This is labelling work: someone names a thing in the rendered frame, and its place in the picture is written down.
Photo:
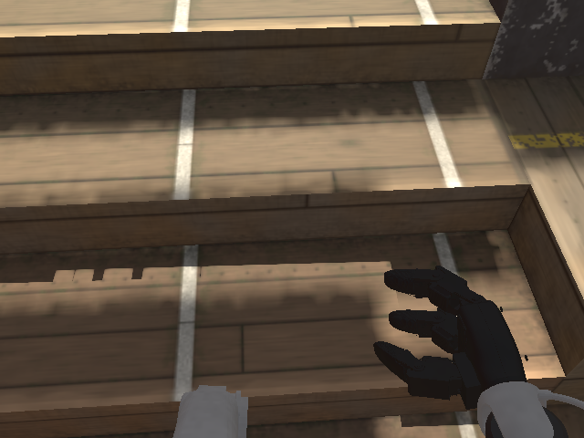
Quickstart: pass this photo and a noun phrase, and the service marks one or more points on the right robot hand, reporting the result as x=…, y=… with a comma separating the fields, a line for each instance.
x=465, y=324

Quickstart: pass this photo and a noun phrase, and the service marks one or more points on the left robot thigh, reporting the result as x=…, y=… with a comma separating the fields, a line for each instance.
x=212, y=412

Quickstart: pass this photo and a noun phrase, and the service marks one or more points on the robot right forearm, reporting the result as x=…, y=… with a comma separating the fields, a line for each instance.
x=512, y=410

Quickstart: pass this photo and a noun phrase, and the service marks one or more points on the left robot shin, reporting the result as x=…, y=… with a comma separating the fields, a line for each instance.
x=183, y=397

